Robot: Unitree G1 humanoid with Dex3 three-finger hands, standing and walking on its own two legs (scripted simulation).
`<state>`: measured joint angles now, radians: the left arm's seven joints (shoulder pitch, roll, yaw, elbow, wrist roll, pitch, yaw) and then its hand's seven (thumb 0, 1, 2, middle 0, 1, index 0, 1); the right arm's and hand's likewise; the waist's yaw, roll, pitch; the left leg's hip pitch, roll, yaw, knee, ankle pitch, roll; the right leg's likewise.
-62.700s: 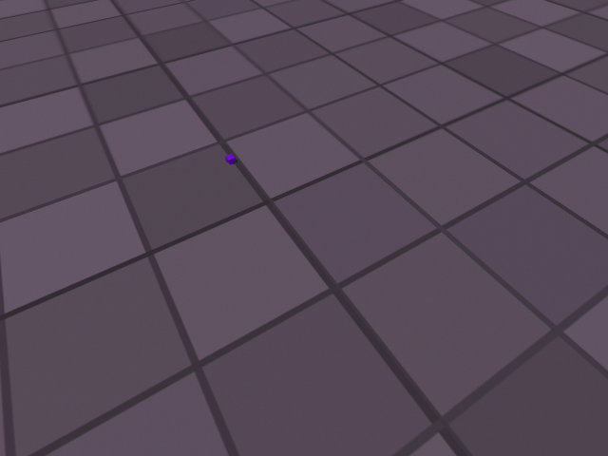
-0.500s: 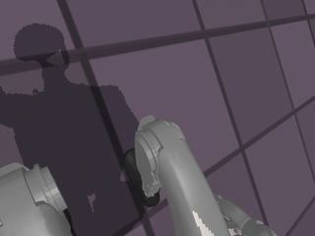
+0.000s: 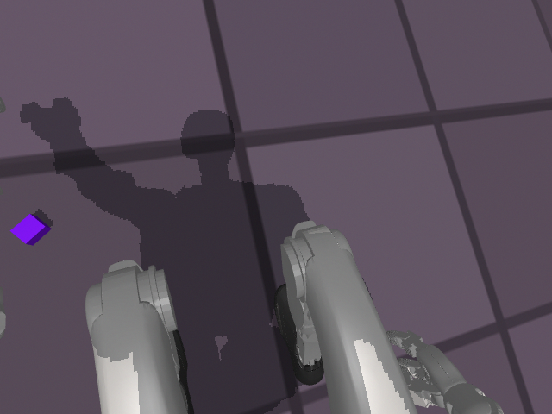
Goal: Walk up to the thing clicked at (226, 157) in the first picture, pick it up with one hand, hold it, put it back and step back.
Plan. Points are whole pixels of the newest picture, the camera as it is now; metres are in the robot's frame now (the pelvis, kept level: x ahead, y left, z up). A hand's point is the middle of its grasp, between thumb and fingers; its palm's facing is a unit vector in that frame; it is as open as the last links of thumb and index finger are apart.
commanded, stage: withdraw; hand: left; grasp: from above
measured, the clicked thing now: (31, 229) +0.41 +0.35 -0.34
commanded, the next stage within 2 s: home in 0.34 s
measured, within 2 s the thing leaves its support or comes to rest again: neither
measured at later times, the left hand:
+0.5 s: hand out of the picture +0.50 +0.34 -0.16, palm faces -0.42 -0.04 -0.91, open 12.4 cm
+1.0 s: hand out of the picture +0.35 +0.29 +0.01, palm faces -0.26 -0.63 -0.73, open 7.6 cm
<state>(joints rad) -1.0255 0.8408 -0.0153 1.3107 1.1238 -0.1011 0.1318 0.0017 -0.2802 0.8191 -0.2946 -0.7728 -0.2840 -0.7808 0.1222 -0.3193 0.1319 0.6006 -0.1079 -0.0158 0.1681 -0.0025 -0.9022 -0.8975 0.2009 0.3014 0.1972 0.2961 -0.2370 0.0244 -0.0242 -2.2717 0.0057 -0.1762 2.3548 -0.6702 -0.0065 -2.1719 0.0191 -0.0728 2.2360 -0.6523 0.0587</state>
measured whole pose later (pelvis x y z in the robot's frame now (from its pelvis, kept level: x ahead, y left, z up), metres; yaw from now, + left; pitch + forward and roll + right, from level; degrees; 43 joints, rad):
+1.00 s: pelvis +0.01 +0.00 +0.11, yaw +5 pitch +33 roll -6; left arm -0.37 0.53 0.04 0.57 0.51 0.10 0.00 0.01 0.84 0.89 -0.21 -0.31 -0.21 -0.31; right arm 0.12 -0.28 -0.01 0.59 0.00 0.02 0.05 0.00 -0.90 -0.90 0.20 0.30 0.20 0.30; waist -0.08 0.04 -0.20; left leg -1.92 0.02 -0.10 1.98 -0.65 -0.01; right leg -1.85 -0.01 -0.03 1.91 -0.64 0.05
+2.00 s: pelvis +0.09 +0.00 +0.36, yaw +10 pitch +10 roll -2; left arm 0.51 0.21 0.03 -0.12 -0.06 0.47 0.01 0.01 0.90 0.90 -0.20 -0.30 -0.20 -0.30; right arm 0.27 -0.22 0.03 0.52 0.01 -0.23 -0.19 0.01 -0.90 -0.90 0.20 0.30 0.20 0.30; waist -0.03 0.05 -0.18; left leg -0.69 0.03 -0.06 1.00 -0.48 -0.02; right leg -0.64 -0.02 -0.05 0.95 -0.47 0.02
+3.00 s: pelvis +0.09 +0.00 +0.36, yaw +10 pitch +10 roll -2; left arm 0.50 0.22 0.03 -0.12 -0.06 0.46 0.01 0.01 0.91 0.90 -0.20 -0.30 -0.20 -0.30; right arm 0.28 -0.22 0.03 0.54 0.01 -0.25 -0.19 0.01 -0.90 -0.90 0.20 0.30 0.20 0.30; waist -0.03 0.05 -0.16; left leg -0.69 0.04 -0.06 1.01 -0.49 -0.02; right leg -0.65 -0.01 -0.04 0.96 -0.48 0.02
